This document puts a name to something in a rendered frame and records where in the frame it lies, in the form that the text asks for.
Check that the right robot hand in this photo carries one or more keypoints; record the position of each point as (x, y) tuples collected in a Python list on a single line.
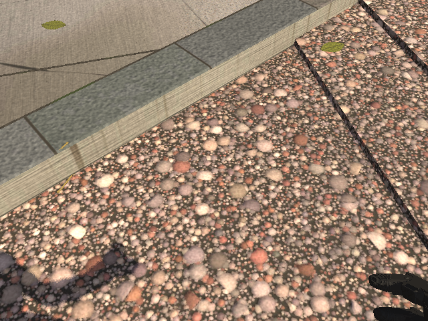
[(411, 287)]

